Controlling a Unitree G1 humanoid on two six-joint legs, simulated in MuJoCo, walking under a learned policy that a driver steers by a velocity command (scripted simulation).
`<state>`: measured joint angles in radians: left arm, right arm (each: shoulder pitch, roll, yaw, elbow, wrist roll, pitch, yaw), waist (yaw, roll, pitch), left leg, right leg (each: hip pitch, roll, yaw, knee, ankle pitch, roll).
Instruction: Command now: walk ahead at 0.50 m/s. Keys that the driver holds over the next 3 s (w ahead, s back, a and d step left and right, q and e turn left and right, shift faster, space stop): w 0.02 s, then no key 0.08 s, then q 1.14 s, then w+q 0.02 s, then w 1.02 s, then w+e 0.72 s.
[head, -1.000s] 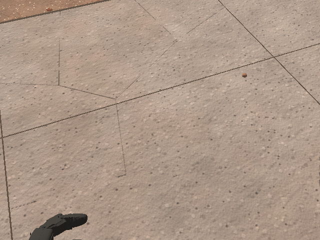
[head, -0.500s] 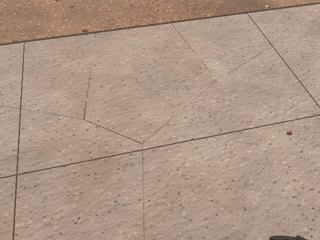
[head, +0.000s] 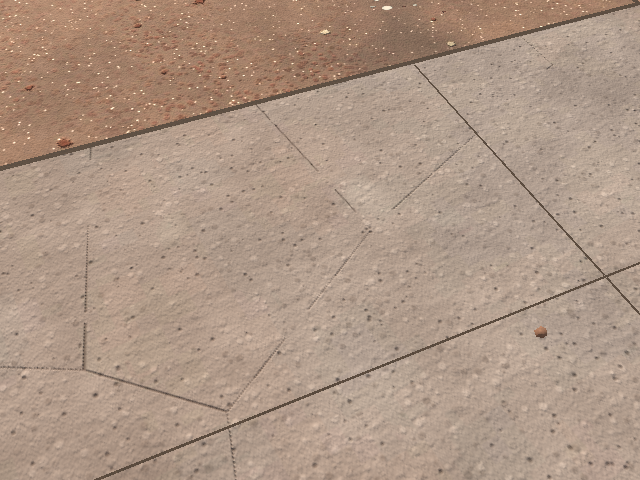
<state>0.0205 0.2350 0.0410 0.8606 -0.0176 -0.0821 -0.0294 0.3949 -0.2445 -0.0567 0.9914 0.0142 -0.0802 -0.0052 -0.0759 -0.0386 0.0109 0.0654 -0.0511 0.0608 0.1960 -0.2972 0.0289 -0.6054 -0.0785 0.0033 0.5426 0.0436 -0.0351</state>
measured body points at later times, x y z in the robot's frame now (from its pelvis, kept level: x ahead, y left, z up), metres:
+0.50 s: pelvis +0.17 -0.04 +0.01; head +0.21 -0.03 +0.45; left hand +0.24 +0.25 -0.12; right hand +0.34 -0.28 -0.11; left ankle +0.23 +0.11 -0.70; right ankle +0.19 -0.13 -0.74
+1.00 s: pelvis +0.22 -0.01 +0.00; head +0.25 +0.02 +0.45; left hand +0.23 +0.32 -0.12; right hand +0.48 -0.20 -0.09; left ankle +0.20 +0.09 -0.74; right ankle +0.30 -0.14 -0.71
